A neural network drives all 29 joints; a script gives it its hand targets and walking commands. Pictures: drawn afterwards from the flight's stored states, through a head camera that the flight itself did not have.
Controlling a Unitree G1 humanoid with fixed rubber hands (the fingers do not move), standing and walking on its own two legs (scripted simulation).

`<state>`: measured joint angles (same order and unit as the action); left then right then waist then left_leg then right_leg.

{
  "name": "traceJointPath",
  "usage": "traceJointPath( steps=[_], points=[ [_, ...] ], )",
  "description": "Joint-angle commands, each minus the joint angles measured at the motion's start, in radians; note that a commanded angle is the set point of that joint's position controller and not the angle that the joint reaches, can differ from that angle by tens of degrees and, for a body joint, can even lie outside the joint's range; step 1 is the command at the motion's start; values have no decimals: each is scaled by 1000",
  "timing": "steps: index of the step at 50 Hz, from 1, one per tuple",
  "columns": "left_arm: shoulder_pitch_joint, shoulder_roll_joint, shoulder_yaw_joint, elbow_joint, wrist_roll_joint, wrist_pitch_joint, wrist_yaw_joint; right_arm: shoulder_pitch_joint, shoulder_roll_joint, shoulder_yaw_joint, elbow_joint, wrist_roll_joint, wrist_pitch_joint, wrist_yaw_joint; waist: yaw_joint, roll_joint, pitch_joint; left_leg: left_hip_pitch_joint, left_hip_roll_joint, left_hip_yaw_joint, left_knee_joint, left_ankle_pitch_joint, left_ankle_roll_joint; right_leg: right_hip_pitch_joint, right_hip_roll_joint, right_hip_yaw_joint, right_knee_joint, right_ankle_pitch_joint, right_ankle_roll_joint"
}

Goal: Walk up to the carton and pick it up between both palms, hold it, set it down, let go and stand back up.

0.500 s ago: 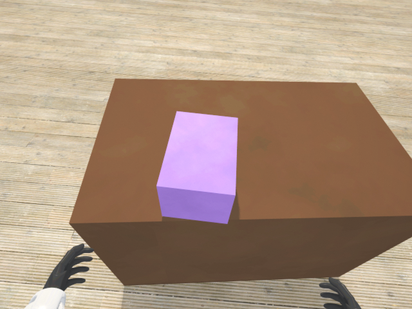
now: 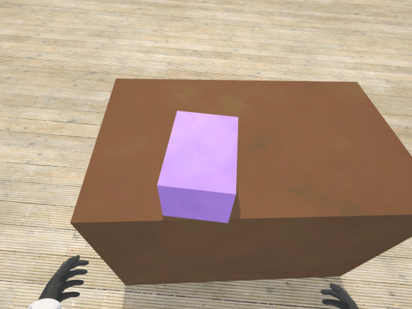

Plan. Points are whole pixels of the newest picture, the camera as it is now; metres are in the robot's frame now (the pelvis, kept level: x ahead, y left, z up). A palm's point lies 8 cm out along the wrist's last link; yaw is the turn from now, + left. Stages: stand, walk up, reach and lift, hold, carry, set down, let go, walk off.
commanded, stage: stand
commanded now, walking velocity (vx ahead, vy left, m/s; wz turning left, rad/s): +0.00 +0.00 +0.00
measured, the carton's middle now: (201, 164) +0.44 +0.00 -0.04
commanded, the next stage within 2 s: none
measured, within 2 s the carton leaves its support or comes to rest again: neither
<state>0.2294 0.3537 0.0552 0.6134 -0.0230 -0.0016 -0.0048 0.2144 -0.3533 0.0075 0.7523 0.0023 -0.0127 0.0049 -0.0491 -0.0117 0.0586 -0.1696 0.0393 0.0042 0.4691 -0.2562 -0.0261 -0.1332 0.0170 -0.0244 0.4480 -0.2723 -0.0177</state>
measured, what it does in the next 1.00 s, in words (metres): stands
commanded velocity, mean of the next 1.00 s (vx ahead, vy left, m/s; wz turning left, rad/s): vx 0.00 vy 0.00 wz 0.00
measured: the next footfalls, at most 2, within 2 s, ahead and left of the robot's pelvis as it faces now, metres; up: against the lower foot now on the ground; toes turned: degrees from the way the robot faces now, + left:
none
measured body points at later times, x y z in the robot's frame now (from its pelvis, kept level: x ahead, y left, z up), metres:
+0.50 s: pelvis +0.00 +0.00 +0.00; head +0.01 +0.00 +0.45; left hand +0.15 +0.29 -0.09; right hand +0.10 -0.30 -0.10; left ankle +0.00 +0.13 -0.74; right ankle -0.02 -0.11 -0.74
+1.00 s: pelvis +0.01 +0.00 +0.00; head +0.01 +0.01 +0.45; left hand +0.15 +0.30 -0.09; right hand +0.09 -0.30 -0.11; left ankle +0.00 +0.14 -0.74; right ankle -0.02 -0.11 -0.74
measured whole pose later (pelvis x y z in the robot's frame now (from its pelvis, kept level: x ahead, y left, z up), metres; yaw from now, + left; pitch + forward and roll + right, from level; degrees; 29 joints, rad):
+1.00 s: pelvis +0.01 +0.00 +0.00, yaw +0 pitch -2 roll -1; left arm 0.22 0.36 0.06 0.74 -0.02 -0.01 0.00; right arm 0.21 -0.37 0.01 0.85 0.00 -0.02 0.01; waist -0.05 0.00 0.03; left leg -0.17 0.04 0.00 0.45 -0.25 -0.03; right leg -0.12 0.02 -0.02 0.41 -0.26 -0.02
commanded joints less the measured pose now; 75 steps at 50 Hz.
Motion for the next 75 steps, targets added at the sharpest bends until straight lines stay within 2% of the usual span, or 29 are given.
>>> traceJointPath(
  steps=[1,2,7,10,13,14,16,18,20,22,24,27,29,31,32,42,47,48,53,55,59,61,62,63,66,68,70,72,75],
  points=[
    [-56,230,49,16,58,-37,4,-64,-199,-55,-14,-40,-16,-4,53,67,-85,-33,65,-68,-67,137,70,-7,-125,118,-61,108,-37],
    [-32,186,33,26,55,-34,1,-87,-221,-63,-15,-43,-17,-1,62,11,-104,-18,58,-69,-66,126,72,-8,-105,86,-64,141,-22],
    [-37,199,36,43,53,-34,3,-59,-206,-55,14,-42,-27,-1,60,72,-116,-6,63,-60,-64,162,70,21,-132,117,-86,218,-22],
    [-57,201,28,52,54,-37,3,-34,-193,-49,1,-27,-24,3,37,20,-87,20,64,-66,-60,196,78,-6,-125,96,-63,226,-19],
    [-63,217,33,49,55,-25,5,-55,-221,-60,7,-33,-17,2,33,76,-79,-14,70,-72,-84,130,71,3,-119,101,-75,196,-29],
    [-65,206,28,64,49,-32,4,-102,-225,-65,18,-39,-20,2,66,42,-81,4,73,-79,-82,187,76,18,-126,100,-72,219,-22],
    [-77,229,36,64,55,-35,5,-20,-186,-55,26,-25,-20,6,24,5,-63,-4,72,-78,-63,196,71,-12,-128,107,-79,229,-31],
    [-60,216,39,63,43,-37,-1,-30,-205,-55,32,-27,-22,9,50,43,-132,9,66,-69,-70,211,80,58,-141,119,-66,255,-33],
    [-74,219,24,65,51,-41,9,-70,-218,-62,24,-32,-21,4,43,7,-83,8,73,-71,-63,206,67,-14,-133,109,-84,236,-29],
    [-84,229,41,74,50,-31,6,-54,-216,-57,43,-18,-24,1,44,71,-122,3,67,-68,-83,182,65,39,-132,109,-77,232,-32],
    [-44,214,34,88,46,-35,-1,-70,-218,-66,31,-25,-26,6,45,11,-117,22,74,-81,-88,155,80,15,-130,111,-95,200,-38],
    [-81,231,36,100,43,-38,3,-53,-238,-54,61,-25,-25,5,47,68,-35,-28,74,-82,-91,178,76,6,-134,116,-89,241,-27],
    [-77,200,28,101,52,-45,4,-19,-196,-50,67,-16,-25,-1,26,37,-96,21,77,-67,-70,247,69,13,-140,113,-78,257,-36],
    [-62,194,26,104,50,-40,5,-72,-200,-48,56,-25,-24,3,49,-5,-139,37,78,-73,-68,248,71,48,-125,95,-75,267,-24],
    [-69,205,26,106,45,-41,10,-64,-223,-51,73,-23,-16,4,49,86,-148,41,77,-61,-55,283,72,53,-138,114,-89,309,-24],
    [-73,198,15,134,50,-45,12,-56,-202,-49,89,-16,-21,-3,29,-12,-99,39,80,-71,-74,253,78,10,-149,97,-100,273,-22],
    [-68,214,26,143,38,-43,12,-71,-216,-52,95,-27,-18,-1,60,56,-140,39,79,-75,-87,308,73,69,-147,98,-91,318,-19],
    [-63,184,17,154,39,-40,10,-73,-217,-51,83,-24,-26,0,61,2,-95,27,82,-78,-89,308,66,43,-139,103,-98,310,-24],
    [-81,202,14,172,53,-42,11,-56,-198,-49,107,-22,-25,-3,23,61,-75,49,82,-77,-100,265,58,14,-139,93,-95,282,-23],
    [-76,189,11,171,34,-36,5,-79,-194,-40,103,-24,-25,-7,52,53,-137,22,91,-80,-99,281,71,76,-139,89,-97,276,-17],
    [-113,194,21,168,46,-45,5,-47,-208,-48,105,-17,-29,-9,22,9,-101,36,85,-79,-105,262,69,37,-148,101,-107,295,-26],
    [-97,219,22,183,51,-36,9,-58,-203,-46,107,-28,-24,-2,38,59,-78,9,79,-75,-102,274,65,34,-144,104,-98,280,-22],
    [-84,198,13,185,48,-33,5,-94,-221,-51,98,-29,-21,-9,63,47,-113,29,88,-79,-110,263,70,54,-137,97,-116,260,-19],
    [-80,238,27,202,51,-33,11,-47,-198,-49,117,-19,-20,-7,41,-14,-112,25,76,-92,-124,224,66,60,-140,96,-108,247,-26],
    [-84,212,28,198,47,-29,14,-60,-205,-48,115,-21,-26,-1,52,56,-80,7,88,-95,-124,217,66,45,-150,101,-117,240,-30],
    [-121,216,24,187,51,-39,7,-52,-208,-55,118,-22,-26,-7,33,0,-77,26,80,-89,-119,235,62,15,-141,92,-122,238,-21],
    [-110,206,13,192,46,-39,5,-83,-193,-44,111,-24,-31,-6,36,51,-116,33,88,-85,-116,215,63,47,-149,102,-122,265,-17],
    [-71,208,13,208,40,-42,7,-50,-206,-49,123,-8,-26,-5,43,-11,-110,56,85,-91,-110,278,62,35,-148,88,-115,305,-24],
    [-95,235,26,205,45,-37,17,-47,-201,-44,131,-15,-28,-2,44,50,-74,5,77,-71,-114,229,60,53,-153,113,-122,281,-23]
  ],
)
